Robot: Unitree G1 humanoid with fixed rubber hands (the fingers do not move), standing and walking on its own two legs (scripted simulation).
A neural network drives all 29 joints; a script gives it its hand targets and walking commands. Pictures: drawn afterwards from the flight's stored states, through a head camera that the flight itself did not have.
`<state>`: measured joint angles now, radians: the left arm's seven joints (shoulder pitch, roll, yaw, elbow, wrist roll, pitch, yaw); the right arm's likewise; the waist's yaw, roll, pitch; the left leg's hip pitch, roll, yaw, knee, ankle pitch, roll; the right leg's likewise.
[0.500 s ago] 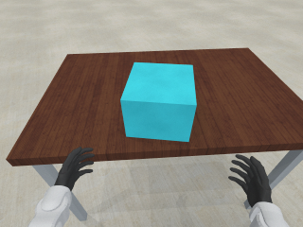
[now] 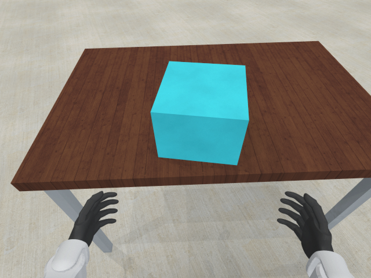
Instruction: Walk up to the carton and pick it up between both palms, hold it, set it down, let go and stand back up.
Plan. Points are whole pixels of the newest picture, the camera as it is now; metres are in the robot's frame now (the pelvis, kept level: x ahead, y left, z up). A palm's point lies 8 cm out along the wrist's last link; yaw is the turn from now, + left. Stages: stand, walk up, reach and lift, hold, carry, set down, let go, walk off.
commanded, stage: set down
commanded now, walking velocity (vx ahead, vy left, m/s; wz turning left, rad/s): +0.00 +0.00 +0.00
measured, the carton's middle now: (201, 111) +0.55 -0.02 +0.05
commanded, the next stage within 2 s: let go in 0.94 s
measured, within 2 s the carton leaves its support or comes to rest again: neither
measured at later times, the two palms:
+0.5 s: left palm (83, 244) +0.21 +0.24 +0.00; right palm (302, 242) +0.20 -0.21 +0.00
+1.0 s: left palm (87, 262) +0.18 +0.23 -0.04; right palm (302, 264) +0.17 -0.21 -0.05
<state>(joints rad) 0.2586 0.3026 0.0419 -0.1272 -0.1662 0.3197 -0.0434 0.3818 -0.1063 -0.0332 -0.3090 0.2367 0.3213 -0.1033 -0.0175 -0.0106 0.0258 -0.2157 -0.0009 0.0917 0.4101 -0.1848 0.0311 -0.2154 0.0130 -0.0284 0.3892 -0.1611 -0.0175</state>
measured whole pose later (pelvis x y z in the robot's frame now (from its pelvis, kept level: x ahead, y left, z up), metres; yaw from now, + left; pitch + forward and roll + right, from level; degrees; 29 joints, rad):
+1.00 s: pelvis +0.01 +0.00 +0.00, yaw +0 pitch +0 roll -1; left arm 0.29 0.30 -0.03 0.26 -0.17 0.11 0.01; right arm 0.32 -0.11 -0.03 0.29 0.07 -0.06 0.01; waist -0.02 0.03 0.05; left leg -0.21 0.01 0.09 0.41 -0.20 0.03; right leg -0.21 0.02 -0.03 0.38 -0.17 -0.02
